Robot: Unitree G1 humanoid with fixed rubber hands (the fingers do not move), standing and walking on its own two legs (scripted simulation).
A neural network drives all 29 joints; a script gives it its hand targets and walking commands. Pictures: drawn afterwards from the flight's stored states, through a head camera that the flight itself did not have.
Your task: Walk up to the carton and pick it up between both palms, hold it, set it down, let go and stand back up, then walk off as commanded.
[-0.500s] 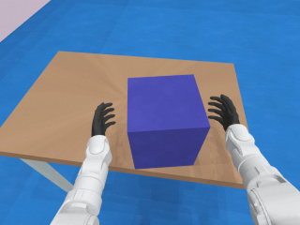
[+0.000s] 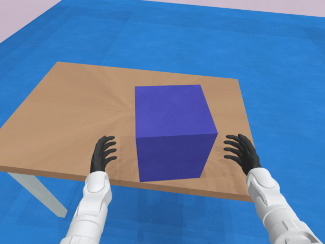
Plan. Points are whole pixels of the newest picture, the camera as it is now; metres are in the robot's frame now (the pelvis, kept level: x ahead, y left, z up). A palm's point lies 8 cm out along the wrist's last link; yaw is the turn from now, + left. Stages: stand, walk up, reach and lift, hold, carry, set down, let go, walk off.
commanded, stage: set down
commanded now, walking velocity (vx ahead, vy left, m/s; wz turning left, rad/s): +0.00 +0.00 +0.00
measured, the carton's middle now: (169, 134) +0.42 +0.03 +0.01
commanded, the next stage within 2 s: none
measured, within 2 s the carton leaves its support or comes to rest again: neither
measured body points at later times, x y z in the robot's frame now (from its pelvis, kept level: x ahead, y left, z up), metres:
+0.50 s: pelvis +0.00 +0.01 +0.00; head -0.01 +0.04 +0.45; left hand +0.25 +0.20 +0.00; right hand +0.25 -0.21 +0.00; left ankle +0.06 +0.15 -0.74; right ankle +0.02 -0.09 -0.74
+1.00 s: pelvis +0.03 +0.01 +0.01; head +0.02 +0.02 +0.46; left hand +0.22 +0.20 -0.01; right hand +0.22 -0.21 -0.01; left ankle +0.06 +0.15 -0.74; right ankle +0.02 -0.09 -0.74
